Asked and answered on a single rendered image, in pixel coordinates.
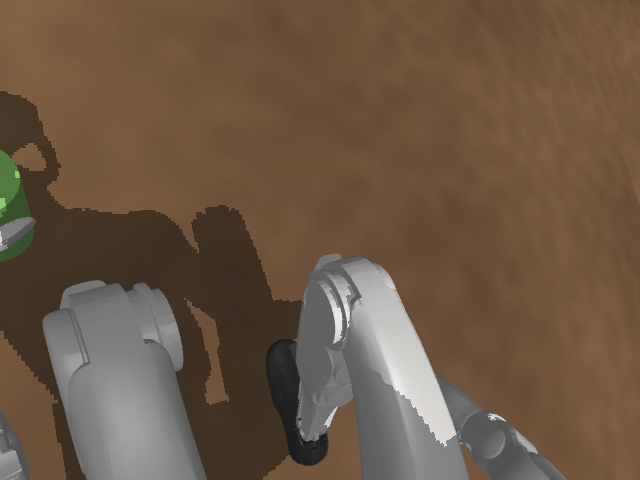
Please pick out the right robot hand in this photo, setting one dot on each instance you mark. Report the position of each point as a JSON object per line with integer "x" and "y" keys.
{"x": 461, "y": 407}

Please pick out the left robot arm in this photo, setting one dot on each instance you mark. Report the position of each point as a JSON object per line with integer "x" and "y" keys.
{"x": 13, "y": 463}

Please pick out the right robot foot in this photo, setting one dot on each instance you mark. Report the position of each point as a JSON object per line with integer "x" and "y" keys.
{"x": 283, "y": 379}

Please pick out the right robot arm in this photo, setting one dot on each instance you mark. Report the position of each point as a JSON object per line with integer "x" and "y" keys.
{"x": 502, "y": 452}

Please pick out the left robot hand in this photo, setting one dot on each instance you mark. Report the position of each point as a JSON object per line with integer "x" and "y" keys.
{"x": 14, "y": 230}

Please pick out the can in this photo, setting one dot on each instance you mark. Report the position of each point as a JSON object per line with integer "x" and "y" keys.
{"x": 13, "y": 204}

